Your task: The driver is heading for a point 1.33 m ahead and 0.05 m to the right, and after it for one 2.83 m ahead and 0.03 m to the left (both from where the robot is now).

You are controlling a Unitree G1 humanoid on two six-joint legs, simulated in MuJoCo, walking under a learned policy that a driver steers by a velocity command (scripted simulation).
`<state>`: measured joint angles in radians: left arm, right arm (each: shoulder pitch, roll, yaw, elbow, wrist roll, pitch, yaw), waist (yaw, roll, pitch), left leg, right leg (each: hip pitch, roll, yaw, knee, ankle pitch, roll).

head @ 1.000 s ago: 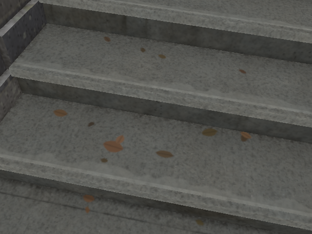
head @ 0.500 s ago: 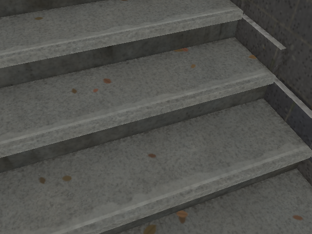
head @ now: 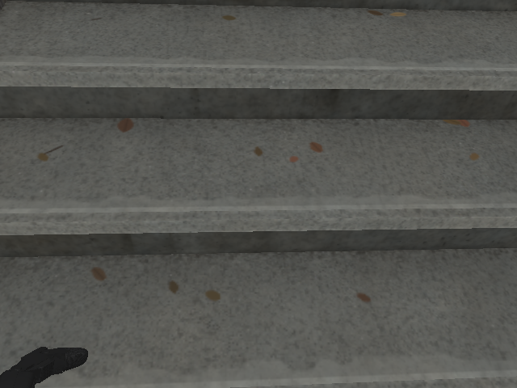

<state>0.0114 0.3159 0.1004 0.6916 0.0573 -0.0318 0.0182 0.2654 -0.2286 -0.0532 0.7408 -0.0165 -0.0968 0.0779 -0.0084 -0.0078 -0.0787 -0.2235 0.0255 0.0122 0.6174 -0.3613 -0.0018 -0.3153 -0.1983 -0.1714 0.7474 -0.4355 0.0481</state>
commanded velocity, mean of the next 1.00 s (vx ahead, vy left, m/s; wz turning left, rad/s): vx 0.00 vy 0.00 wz -0.23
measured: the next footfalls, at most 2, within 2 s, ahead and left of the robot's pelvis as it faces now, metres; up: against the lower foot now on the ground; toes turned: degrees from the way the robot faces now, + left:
right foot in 0.30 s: +0.18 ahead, -0.04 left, +0.15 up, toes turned +16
left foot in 0.72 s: +0.19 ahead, +0.20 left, +0.15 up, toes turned -7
